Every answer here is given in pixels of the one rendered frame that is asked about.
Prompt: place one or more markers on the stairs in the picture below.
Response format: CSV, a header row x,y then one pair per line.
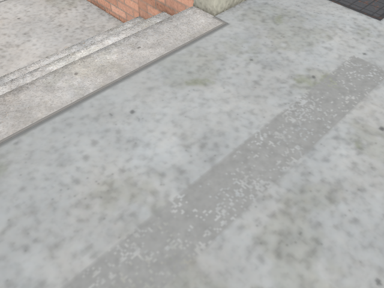
x,y
61,58

